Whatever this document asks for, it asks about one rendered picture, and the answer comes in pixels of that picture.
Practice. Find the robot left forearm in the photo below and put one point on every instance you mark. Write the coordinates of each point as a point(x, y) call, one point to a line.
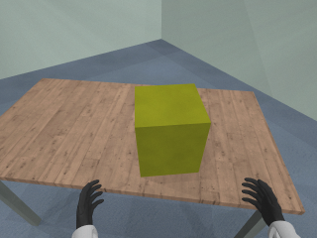
point(86, 231)

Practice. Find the robot right forearm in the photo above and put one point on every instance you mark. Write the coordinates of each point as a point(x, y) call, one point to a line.
point(281, 229)

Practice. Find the table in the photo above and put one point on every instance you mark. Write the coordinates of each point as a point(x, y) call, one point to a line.
point(67, 133)

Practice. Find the carton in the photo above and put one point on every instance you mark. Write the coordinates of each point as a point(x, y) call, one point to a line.
point(171, 127)

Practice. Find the left robot hand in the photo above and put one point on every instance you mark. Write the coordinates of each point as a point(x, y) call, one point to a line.
point(85, 206)

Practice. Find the right robot hand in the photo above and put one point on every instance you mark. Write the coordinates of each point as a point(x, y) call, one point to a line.
point(266, 202)

